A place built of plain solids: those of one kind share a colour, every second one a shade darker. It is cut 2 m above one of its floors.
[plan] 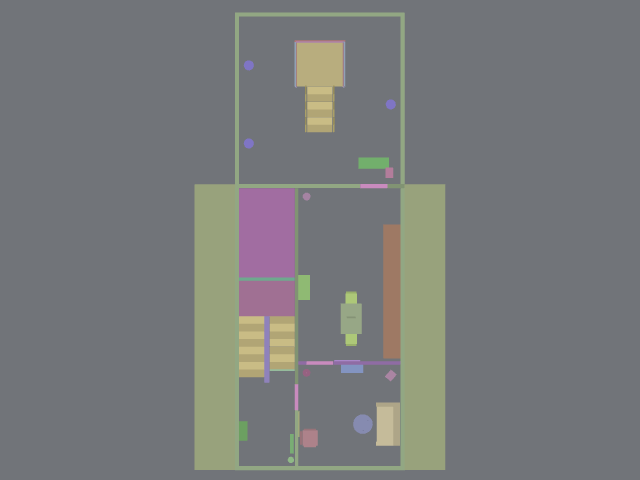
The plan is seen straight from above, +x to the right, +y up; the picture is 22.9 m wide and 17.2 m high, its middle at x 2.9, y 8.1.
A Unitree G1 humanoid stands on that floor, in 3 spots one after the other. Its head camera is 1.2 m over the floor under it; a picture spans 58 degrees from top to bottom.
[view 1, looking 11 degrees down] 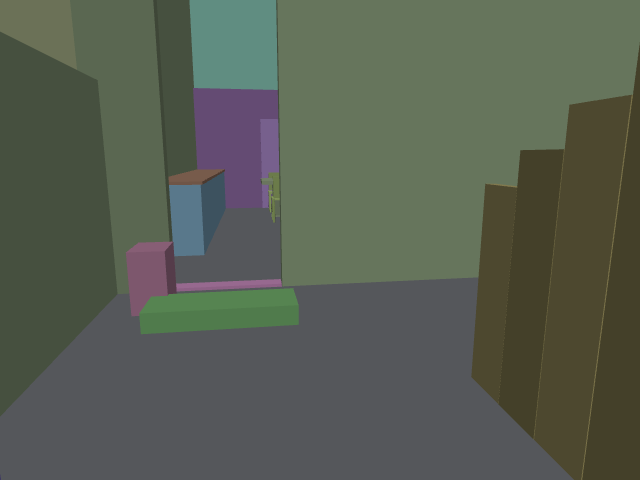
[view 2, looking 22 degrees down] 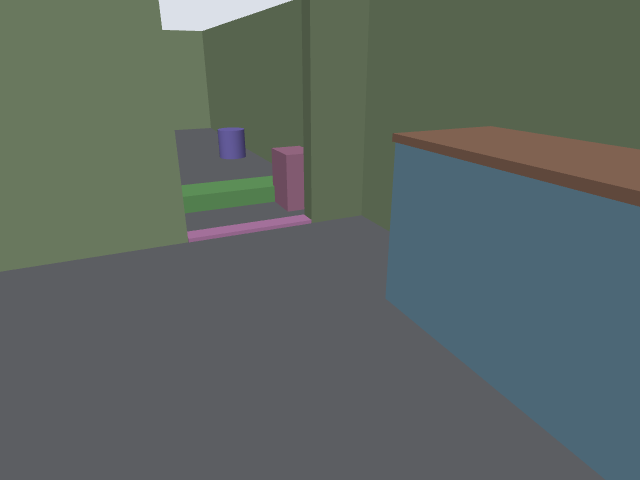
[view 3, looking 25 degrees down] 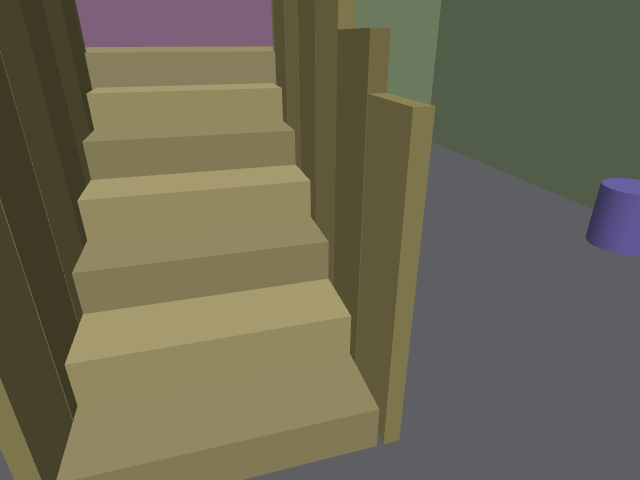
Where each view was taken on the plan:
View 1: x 4.59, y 14.01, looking -99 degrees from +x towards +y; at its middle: wall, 4.02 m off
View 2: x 3.97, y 6.90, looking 65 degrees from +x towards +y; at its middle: ground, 3.20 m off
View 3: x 2.89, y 11.06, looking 74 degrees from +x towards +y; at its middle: tread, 1.69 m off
